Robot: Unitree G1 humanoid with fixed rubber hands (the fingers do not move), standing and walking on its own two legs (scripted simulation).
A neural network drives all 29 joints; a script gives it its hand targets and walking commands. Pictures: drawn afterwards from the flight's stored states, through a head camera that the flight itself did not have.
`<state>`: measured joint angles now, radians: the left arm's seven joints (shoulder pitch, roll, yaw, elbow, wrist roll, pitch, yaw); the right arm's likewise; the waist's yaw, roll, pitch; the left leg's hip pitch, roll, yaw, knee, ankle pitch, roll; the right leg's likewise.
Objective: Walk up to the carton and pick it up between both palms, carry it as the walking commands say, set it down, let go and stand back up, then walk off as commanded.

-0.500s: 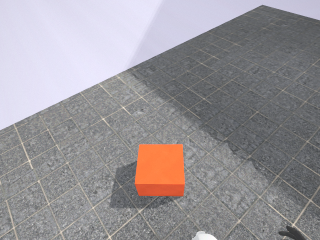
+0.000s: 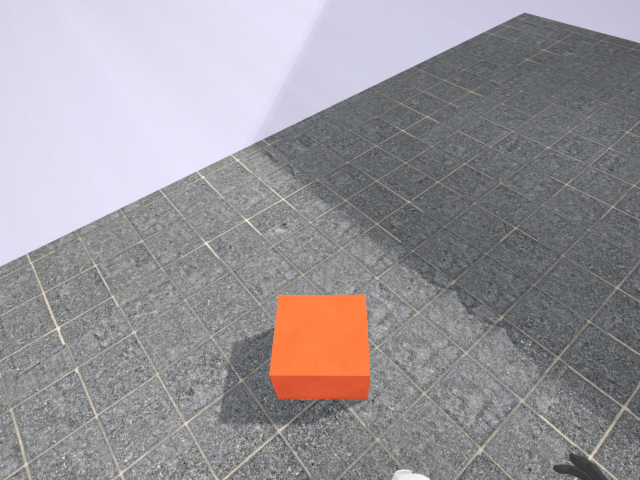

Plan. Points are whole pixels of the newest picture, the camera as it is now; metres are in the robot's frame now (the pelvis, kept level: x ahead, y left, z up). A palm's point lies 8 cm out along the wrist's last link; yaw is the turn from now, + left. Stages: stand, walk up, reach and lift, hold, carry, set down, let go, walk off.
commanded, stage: walk up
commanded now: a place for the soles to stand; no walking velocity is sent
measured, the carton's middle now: (322, 346) +0.62 +0.06 -0.63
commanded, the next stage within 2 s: none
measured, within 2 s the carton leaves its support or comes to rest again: neither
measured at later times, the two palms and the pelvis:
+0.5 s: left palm out of the picture +0.08 +0.43 -0.06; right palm out of the picture +0.15 -0.23 -0.08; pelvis +0.05 +0.08 +0.02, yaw +4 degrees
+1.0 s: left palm out of the picture +0.12 +0.43 -0.06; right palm (520, 448) +0.20 -0.23 -0.09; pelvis +0.09 +0.08 +0.01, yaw +4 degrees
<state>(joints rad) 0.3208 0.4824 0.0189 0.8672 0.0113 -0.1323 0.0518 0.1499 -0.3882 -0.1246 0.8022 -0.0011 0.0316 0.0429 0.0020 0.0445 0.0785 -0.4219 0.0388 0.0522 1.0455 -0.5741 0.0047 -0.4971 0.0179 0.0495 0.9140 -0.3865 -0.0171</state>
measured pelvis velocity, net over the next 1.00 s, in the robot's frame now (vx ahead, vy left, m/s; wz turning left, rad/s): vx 0.09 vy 0.08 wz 0.07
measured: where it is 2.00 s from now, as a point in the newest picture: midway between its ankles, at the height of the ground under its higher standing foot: outside the picture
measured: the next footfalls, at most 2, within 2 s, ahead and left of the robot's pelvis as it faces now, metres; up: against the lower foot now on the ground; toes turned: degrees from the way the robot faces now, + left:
left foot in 0.20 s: +0.07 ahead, +0.13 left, +0.00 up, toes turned +5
right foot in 0.64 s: +0.20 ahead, -0.05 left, +0.00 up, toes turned +4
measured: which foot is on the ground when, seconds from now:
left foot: up 0.00-0.18, down 0.20-0.66, up 0.68-0.88, down 0.90-1.00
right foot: down 0.00-0.20, up 0.22-0.62, down 0.64-1.00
